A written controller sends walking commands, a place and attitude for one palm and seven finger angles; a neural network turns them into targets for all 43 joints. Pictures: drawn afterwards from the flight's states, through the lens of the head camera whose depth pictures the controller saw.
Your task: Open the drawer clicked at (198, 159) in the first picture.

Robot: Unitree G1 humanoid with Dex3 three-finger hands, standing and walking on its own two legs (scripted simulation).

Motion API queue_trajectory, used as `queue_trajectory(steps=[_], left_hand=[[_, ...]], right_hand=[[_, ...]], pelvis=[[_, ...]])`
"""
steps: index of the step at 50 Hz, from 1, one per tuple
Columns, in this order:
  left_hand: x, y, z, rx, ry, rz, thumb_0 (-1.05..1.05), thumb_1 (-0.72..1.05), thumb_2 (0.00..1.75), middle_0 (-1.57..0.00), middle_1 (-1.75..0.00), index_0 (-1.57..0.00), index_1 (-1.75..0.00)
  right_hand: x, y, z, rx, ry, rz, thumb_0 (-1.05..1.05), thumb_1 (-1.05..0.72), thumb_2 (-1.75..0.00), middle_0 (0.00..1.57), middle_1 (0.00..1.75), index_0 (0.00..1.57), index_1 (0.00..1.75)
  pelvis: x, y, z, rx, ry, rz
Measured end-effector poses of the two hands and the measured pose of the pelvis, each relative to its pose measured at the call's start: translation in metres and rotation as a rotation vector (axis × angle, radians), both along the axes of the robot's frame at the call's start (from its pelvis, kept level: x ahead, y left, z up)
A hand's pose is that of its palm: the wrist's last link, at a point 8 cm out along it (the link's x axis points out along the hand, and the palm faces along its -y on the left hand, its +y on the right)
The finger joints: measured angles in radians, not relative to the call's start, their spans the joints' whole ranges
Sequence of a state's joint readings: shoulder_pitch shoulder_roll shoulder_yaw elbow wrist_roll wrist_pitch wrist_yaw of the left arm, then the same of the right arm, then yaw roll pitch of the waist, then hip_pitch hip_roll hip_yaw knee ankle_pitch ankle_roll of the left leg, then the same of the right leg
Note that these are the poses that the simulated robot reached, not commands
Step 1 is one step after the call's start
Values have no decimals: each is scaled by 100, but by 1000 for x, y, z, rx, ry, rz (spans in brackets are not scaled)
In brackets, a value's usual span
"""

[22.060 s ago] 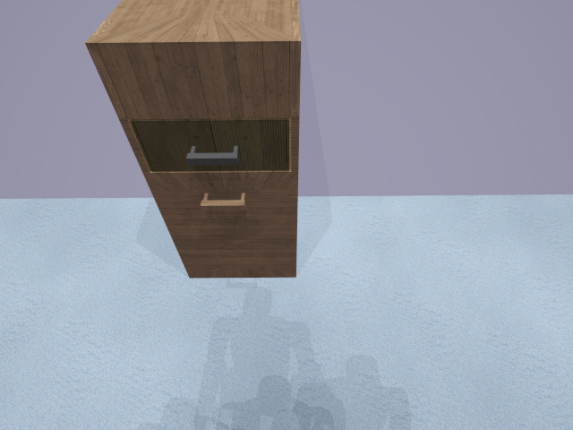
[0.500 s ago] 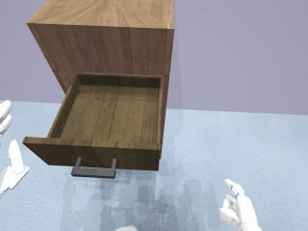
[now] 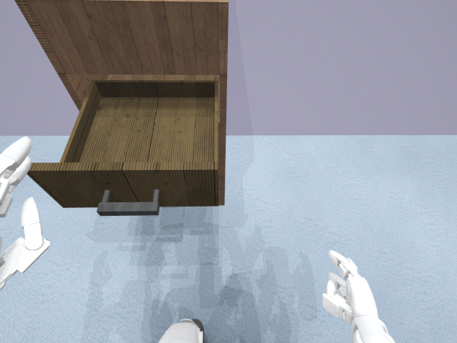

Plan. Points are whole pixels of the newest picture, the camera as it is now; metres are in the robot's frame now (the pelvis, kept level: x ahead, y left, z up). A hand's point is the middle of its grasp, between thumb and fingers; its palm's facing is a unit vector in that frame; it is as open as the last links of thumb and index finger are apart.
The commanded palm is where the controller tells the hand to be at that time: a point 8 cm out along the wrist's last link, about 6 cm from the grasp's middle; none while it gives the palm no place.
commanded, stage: step back with the hand held close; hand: left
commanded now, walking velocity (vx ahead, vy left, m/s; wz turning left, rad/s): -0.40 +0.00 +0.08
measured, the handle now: (130, 201) +0.39 +0.25 -0.09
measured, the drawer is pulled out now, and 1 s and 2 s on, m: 0.30 0.30 0.30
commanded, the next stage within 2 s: stop stepping back and stand still in 0.22 s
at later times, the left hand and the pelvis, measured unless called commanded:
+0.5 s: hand out of the picture +0.04 +0.20 +0.17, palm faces +0.32 -0.80 -0.51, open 7.4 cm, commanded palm -0.03 +0.25 +0.18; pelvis -0.15 -0.03 +0.00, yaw +1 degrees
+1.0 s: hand out of the picture -0.03 +0.20 +0.17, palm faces +0.41 -0.79 -0.46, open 7.4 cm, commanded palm -0.09 +0.24 +0.18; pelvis -0.21 -0.04 +0.01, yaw +3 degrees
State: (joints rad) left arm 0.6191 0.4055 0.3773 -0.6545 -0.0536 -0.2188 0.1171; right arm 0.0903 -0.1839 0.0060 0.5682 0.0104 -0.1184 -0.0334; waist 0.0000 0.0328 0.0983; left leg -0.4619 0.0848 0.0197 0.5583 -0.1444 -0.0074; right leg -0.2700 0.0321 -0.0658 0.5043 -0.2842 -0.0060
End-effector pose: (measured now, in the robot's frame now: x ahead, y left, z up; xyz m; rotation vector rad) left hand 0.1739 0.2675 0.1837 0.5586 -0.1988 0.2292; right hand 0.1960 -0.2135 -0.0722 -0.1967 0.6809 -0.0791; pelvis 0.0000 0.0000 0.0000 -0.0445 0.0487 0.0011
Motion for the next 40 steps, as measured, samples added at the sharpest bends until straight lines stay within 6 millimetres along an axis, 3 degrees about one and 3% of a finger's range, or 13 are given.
queue_trajectory(steps=[3, 7, 14, 20, 25, 32, 36, 40], left_hand=[[-19, -8, 0, -10, 11, -19, 1, 89, 90, -21, -30, -21, -30], [-43, -2, -2, -15, 30, 26, 1, 89, 90, -22, -30, -22, -30], [-87, 9, -5, -8, -4, 44, 1, 89, 90, -21, -30, -21, -30], [-135, -15, 8, -7, -33, 38, 1, 89, 90, -21, -30, -21, -30], [-171, -33, 9, 25, -31, 42, 1, 89, 90, -21, -30, -21, -30], [-203, -30, -1, -43, -9, 106, 1, 89, 90, -21, -30, -21, -30], [-216, -27, -4, -44, -36, 96, 1, 89, 90, -21, -30, -21, -30], [-228, -29, 9, 18, -58, 89, 1, 89, 90, -21, -30, -21, -30]], right_hand=[[-23, -13, -1, 1, 24, -44, 1, -90, -90, 20, 30, 20, 30], [-54, -26, 5, -49, 68, -102, 1, -91, -90, 20, 30, 20, 30], [-101, -26, 4, -83, 70, -89, 2, -91, -90, 20, 30, 20, 30], [-143, -19, 2, 1, 32, -42, 1, -91, -90, 20, 30, 20, 30], [-180, -31, -12, 43, 46, -36, 1, -90, -90, 20, 30, 20, 30], [-238, -65, -3, -32, 106, -115, 2, -90, -90, 20, 30, 20, 30], [-254, -79, 2, -102, 75, -124, 2, -91, -90, 20, 30, 20, 30], [-261, -79, 3, -80, 44, -119, 2, -91, -90, 20, 30, 20, 30]], pelvis=[[-14, -4, 1, 20, 1, 3], [-30, -3, 7, 50, 13, 3], [-76, -4, 2, 51, -2, 21], [-118, -19, 4, 32, -19, 2], [-153, -34, -3, 33, -53, 10], [-173, -38, 8, 70, -32, 18], [-187, -34, 2, 59, -43, 41], [-195, -38, 4, 64, -60, 42]])
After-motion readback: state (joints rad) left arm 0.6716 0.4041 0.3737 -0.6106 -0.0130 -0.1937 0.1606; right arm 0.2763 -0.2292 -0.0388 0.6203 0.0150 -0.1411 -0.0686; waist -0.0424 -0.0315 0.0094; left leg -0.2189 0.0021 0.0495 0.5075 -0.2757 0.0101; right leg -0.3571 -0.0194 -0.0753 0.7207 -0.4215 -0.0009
